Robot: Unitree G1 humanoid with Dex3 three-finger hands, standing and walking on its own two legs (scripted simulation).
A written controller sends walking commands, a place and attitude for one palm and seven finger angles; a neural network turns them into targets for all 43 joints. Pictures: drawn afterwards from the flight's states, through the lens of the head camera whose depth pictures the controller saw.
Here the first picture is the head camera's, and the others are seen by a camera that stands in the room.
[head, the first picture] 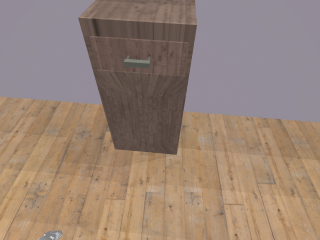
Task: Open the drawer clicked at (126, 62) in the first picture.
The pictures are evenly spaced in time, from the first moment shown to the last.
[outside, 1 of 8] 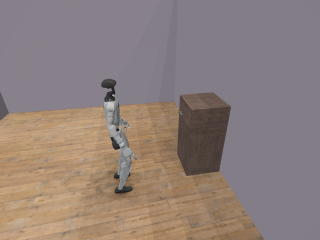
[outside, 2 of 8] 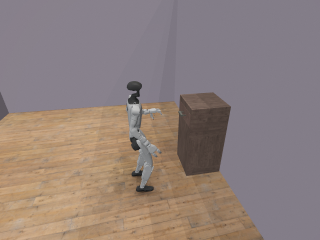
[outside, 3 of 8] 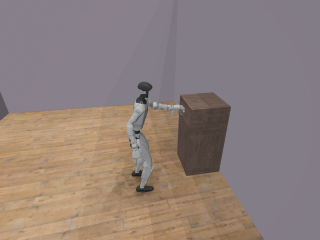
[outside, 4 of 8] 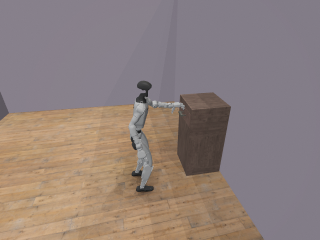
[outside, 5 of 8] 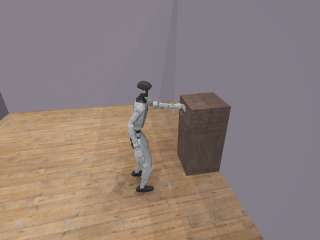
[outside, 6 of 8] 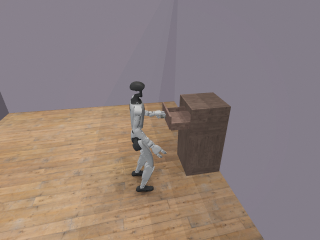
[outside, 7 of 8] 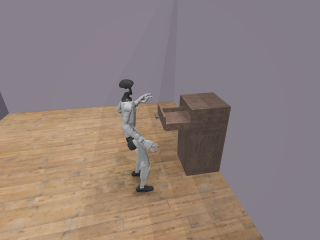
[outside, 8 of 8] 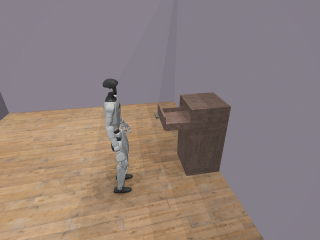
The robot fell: no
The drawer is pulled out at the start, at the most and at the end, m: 0.00 0.30 0.30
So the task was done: yes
